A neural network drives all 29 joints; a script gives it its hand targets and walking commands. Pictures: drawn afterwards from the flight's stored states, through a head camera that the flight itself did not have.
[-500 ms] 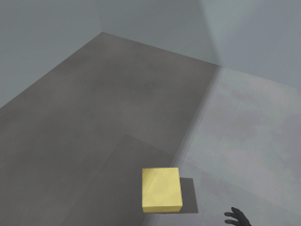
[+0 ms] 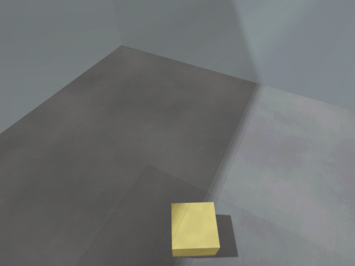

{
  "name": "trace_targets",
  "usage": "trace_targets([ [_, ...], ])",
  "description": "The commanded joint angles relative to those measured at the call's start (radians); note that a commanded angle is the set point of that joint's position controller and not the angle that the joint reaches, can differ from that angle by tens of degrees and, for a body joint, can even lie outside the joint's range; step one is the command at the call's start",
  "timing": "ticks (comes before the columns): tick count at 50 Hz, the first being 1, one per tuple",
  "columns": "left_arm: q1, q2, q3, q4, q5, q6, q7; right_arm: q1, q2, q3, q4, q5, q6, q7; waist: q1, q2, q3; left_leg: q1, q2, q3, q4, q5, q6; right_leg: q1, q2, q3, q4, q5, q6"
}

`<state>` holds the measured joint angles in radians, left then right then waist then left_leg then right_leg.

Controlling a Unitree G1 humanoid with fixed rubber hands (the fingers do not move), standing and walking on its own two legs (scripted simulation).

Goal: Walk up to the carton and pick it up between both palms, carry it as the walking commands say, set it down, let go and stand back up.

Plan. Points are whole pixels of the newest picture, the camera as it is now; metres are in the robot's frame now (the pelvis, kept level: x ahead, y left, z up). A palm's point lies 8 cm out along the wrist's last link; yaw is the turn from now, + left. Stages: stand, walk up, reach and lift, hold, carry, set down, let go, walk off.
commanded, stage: walk up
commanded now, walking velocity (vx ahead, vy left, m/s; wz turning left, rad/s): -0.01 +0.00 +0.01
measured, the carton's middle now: (193, 229) +0.40 -0.06 -0.67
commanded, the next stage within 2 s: stand in 0.98 s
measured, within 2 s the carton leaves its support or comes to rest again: neither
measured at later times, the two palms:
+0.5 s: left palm out of the picture +0.03 +0.18 -0.10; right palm out of the picture +0.00 -0.32 -0.12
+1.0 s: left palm out of the picture -0.03 +0.15 -0.12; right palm out of the picture -0.05 -0.29 -0.13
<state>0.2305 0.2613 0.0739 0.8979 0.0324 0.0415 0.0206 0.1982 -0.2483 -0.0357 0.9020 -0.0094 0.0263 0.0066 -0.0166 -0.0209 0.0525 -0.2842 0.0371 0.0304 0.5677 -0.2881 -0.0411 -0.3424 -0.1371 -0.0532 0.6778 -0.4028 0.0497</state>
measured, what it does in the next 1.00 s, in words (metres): steps on the spot: right foot, then left foot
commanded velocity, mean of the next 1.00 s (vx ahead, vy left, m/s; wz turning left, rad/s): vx -0.01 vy -0.03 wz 0.00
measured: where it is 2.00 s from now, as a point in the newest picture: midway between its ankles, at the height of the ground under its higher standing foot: outside the picture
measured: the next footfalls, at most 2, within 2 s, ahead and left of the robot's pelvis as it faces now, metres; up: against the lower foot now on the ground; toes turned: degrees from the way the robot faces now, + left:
right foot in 0.38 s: -0.01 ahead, -0.17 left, +0.00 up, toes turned +0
left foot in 0.68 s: -0.01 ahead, +0.05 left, +0.00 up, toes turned -1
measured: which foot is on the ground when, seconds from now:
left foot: down 0.00-0.38, up 0.40-0.66, down 0.68-1.00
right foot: up 0.00-0.36, down 0.38-1.00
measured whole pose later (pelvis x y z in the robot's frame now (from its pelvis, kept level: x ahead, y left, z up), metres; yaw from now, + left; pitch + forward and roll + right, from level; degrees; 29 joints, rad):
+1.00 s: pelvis -0.04 -0.07 +0.02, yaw -1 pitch -1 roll +0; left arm 0.26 0.15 0.02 1.11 0.01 -0.01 0.03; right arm 0.28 -0.14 -0.01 1.13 -0.01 -0.01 -0.03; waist 0.00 -0.01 0.04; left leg -0.12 0.01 0.01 0.36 -0.21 -0.01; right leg -0.14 0.01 -0.05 0.37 -0.20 -0.03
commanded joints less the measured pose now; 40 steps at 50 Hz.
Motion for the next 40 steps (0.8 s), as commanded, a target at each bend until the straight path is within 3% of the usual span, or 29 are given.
trace_targets([
  [1, 0.045, 0.04, -0.012, -0.037, -0.026, 0.018, 0.003, 0.081, -0.175, -0.033, -0.028, -0.017, -0.03, -0.014, -0.004, 0.271, -0.109, 0.066, 0.339, -0.337, -0.292, 0.458, 0.183, -0.037, 0.083, 0.107, 0.218, -0.169, -0.041],
  [3, 0.059, 0.053, -0.017, -0.008, -0.021, 0.014, -0.013, -0.063, -0.118, -0.016, -0.047, -0.014, -0.026, -0.02, 0.02, 0.27, -0.057, 0.009, 0.214, -0.188, -0.296, 0.254, 0.171, -0.003, 0.097, 0.075, 0.234, -0.041, -0.043],
  [4, 0.058, 0.059, -0.016, 0.002, -0.018, 0.01, -0.019, -0.08, -0.104, -0.012, -0.047, -0.013, -0.028, -0.023, 0.019, 0.279, -0.059, 0.02, 0.194, -0.158, -0.288, 0.282, 0.171, 0.009, 0.104, 0.06, 0.211, -0.032, -0.041],
  [7, 0.041, 0.049, -0.018, 0.027, -0.016, 0.001, -0.007, -0.007, -0.122, -0.022, -0.012, -0.021, -0.037, -0.035, 0.006, 0.184, -0.052, 0.133, 0.256, -0.194, -0.248, 0.432, 0.184, -0.019, 0.112, 0.045, 0.05, -0.067, -0.03],
  [8, 0.02, 0.07, -0.007, 0.022, -0.018, 0.009, -0.005, 0.045, -0.153, -0.038, 0.0, -0.022, -0.034, -0.044, -0.017, 0.168, -0.047, 0.183, 0.325, -0.266, -0.228, 0.477, 0.216, -0.089, 0.119, 0.04, 0.102, -0.088, -0.019],
  [9, -0.016, 0.082, 0.007, 0.005, -0.027, 0.018, -0.006, 0.1, -0.181, -0.056, 0.009, -0.005, -0.03, -0.058, -0.032, 0.149, -0.034, 0.213, 0.397, -0.331, -0.195, 0.666, 0.255, -0.173, 0.112, 0.066, 0.188, -0.128, -0.005],
  [10, -0.032, 0.08, 0.013, -0.008, -0.032, 0.022, -0.008, 0.141, -0.191, -0.067, 0.018, 0.011, -0.029, -0.068, -0.032, 0.13, -0.06, 0.226, 0.431, -0.345, -0.167, 0.821, 0.279, -0.208, 0.106, 0.091, 0.26, -0.144, 0.005],
  [13, -0.018, 0.062, -0.002, -0.013, -0.02, 0.018, -0.024, 0.08, -0.167, -0.061, -0.003, -0.011, -0.025, -0.067, -0.01, 0.206, -0.127, 0.193, 0.364, -0.247, -0.189, 0.622, 0.226, -0.134, 0.095, 0.103, 0.208, -0.075, -0.008],
  [15, 0.009, 0.05, -0.019, -0.011, -0.024, 0.016, -0.035, -0.001, -0.157, -0.063, -0.022, -0.027, -0.014, -0.05, 0.018, 0.274, -0.117, 0.074, 0.284, -0.178, -0.241, 0.314, 0.166, 0.015, 0.103, 0.066, 0.025, -0.019, -0.028],
  [17, 0.085, 0.013, -0.037, 0.032, -0.03, -0.005, -0.032, -0.037, -0.135, -0.065, -0.013, -0.021, 0.001, -0.027, 0.06, 0.259, -0.089, -0.002, 0.19, -0.096, -0.224, 0.17, 0.117, 0.203, 0.145, -0.016, -0.278, 0.169, -0.033],
  [18, 0.1, 0.019, -0.037, 0.045, -0.023, -0.026, -0.027, 0.026, -0.066, -0.05, 0.012, -0.011, 0.003, -0.016, 0.055, 0.154, -0.102, -0.032, 0.096, -0.039, -0.161, 0.069, 0.088, 0.292, 0.087, 0.022, -0.377, 0.231, -0.036],
  [19, 0.105, 0.076, -0.019, 0.047, -0.014, -0.046, -0.025, 0.081, -0.001, -0.036, 0.019, -0.002, 0.003, -0.011, 0.047, -0.034, -0.086, -0.065, 0.022, -0.019, -0.045, -0.023, 0.053, 0.276, -0.066, 0.196, -0.463, 0.188, -0.039],
  [20, 0.039, 0.145, -0.014, 0.028, -0.003, -0.049, -0.02, 0.056, -0.005, -0.017, -0.005, 0.001, 0.015, -0.017, 0.051, -0.262, -0.031, -0.066, -0.016, -0.012, -0.007, -0.174, 0.021, 0.105, -0.194, 0.393, -0.567, 0.154, -0.114],
  [21, -0.009, 0.127, -0.018, 0.023, 0.002, -0.049, -0.014, 0.041, -0.042, -0.021, 0.007, -0.005, 0.024, -0.017, 0.034, -0.224, 0.01, -0.017, 0.004, -0.066, 0.057, -0.145, 0.034, 0.055, -0.167, 0.362, -0.556, 0.135, -0.141],
  [23, -0.051, 0.08, -0.031, 0.024, -0.006, -0.059, -0.004, 0.069, -0.054, -0.027, 0.038, -0.002, 0.016, -0.012, 0.017, -0.172, 0.035, -0.047, 0.0, -0.076, 0.094, -0.064, 0.044, 0.106, -0.093, 0.246, -0.494, 0.279, -0.135],
  [25, -0.012, 0.058, -0.035, 0.046, -0.016, -0.07, 0.004, 0.1, -0.05, -0.029, 0.064, 0.0, 0.003, -0.016, 0.026, -0.138, -0.024, -0.047, -0.004, -0.063, 0.087, -0.063, 0.038, 0.207, -0.085, 0.189, -0.44, 0.53, -0.151],
  [27, 0.02, 0.051, -0.035, 0.07, -0.019, -0.074, 0.008, 0.103, -0.035, -0.026, 0.069, 0.002, -0.003, -0.026, 0.038, -0.137, -0.061, -0.035, -0.01, -0.054, 0.057, -0.097, 0.029, 0.268, -0.097, 0.177, -0.415, 0.658, -0.171],
  [29, 0.037, 0.052, -0.031, 0.093, -0.019, -0.07, 0.011, 0.094, -0.022, -0.021, 0.071, 0.007, -0.006, -0.033, 0.042, -0.135, -0.057, -0.007, -0.016, -0.045, -0.023, -0.091, 0.025, 0.279, -0.102, 0.185, -0.413, 0.644, -0.179],
  [32, 0.026, 0.045, -0.029, 0.116, -0.024, -0.063, 0.011, 0.14, -0.006, -0.011, 0.101, 0.007, -0.019, -0.04, 0.002, -0.108, -0.059, 0.13, -0.016, -0.023, -0.231, 0.1, 0.032, 0.233, -0.062, 0.176, -0.393, 0.499, -0.145],
  [34, 0.03, -0.003, -0.043, 0.122, -0.025, -0.066, 0.011, 0.164, -0.03, -0.01, 0.124, 0.007, -0.031, -0.044, -0.008, -0.033, -0.06, 0.227, 0.066, -0.088, -0.244, 0.239, 0.054, 0.146, -0.007, 0.149, -0.359, 0.375, -0.115],
  [35, 0.044, -0.022, -0.049, 0.125, -0.026, -0.067, 0.01, 0.133, -0.035, -0.002, 0.129, 0.01, -0.035, -0.041, 0.009, 0.035, -0.042, 0.227, 0.102, -0.116, -0.247, 0.309, 0.068, 0.119, 0.031, 0.123, -0.359, 0.331, -0.1],
  [37, 0.036, -0.023, -0.045, 0.133, -0.029, -0.063, 0.011, 0.12, -0.017, 0.009, 0.153, 0.004, -0.039, -0.038, 0.016, 0.076, -0.007, 0.152, 0.096, -0.113, -0.268, 0.296, 0.076, 0.181, 0.045, 0.1, -0.371, 0.287, -0.083],
  [40, 0.053, -0.013, -0.041, 0.152, -0.028, -0.062, 0.009, 0.119, 0.001, 0.016, 0.176, 0.004, -0.039, -0.042, 0.018, 0.063, 0.004, 0.128, 0.071, -0.099, -0.275, 0.223, 0.068, 0.207, 0.039, 0.102, -0.37, 0.318, -0.087],
])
